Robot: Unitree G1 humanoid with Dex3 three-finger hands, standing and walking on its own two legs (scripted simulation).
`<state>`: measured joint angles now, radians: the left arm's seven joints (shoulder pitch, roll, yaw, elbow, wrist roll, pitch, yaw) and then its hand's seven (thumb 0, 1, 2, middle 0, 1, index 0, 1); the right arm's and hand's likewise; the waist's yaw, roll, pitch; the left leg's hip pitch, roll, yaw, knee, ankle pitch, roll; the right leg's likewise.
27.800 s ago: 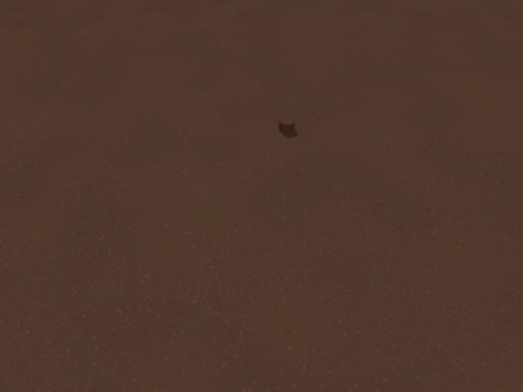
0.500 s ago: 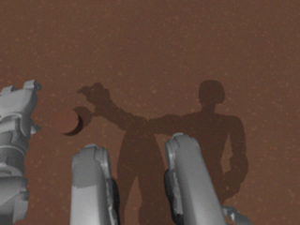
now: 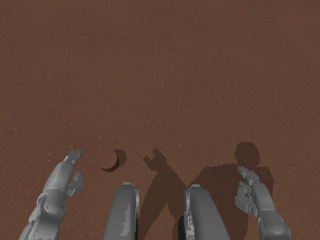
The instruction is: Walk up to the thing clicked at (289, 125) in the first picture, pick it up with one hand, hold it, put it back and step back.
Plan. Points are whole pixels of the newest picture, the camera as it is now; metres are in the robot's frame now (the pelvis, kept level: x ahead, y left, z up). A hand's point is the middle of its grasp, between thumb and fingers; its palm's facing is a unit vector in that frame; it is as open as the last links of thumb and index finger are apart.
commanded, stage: home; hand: left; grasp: from above
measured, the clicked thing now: (108, 161) +0.45 +0.25 -0.53
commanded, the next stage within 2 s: none
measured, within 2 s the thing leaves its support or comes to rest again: neither
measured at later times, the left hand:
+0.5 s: hand (63, 186) +0.23 +0.18 +0.10, palm faces +0.10 -0.97 -0.21, open 7.4 cm
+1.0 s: hand (62, 194) +0.21 +0.18 +0.11, palm faces +0.10 -0.97 -0.20, open 7.4 cm
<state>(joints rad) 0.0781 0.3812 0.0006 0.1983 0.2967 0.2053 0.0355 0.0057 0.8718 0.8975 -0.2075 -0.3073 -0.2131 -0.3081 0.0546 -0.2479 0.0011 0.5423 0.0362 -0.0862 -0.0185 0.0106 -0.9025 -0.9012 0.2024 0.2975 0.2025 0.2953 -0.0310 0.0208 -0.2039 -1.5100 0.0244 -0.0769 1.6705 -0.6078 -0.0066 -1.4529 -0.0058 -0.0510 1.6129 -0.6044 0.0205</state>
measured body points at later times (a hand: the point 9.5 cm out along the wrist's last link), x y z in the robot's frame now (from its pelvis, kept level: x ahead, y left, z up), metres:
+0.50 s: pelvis +0.07 +0.00 +0.15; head +0.08 +0.00 +0.60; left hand +0.22 +0.24 +0.12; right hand +0.22 -0.24 +0.08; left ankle +0.07 +0.12 -0.53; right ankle +0.07 -0.14 -0.53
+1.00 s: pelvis +0.06 +0.00 +0.15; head +0.08 +0.00 +0.60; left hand +0.21 +0.23 +0.12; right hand +0.24 -0.24 +0.10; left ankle +0.07 +0.12 -0.53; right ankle +0.07 -0.14 -0.53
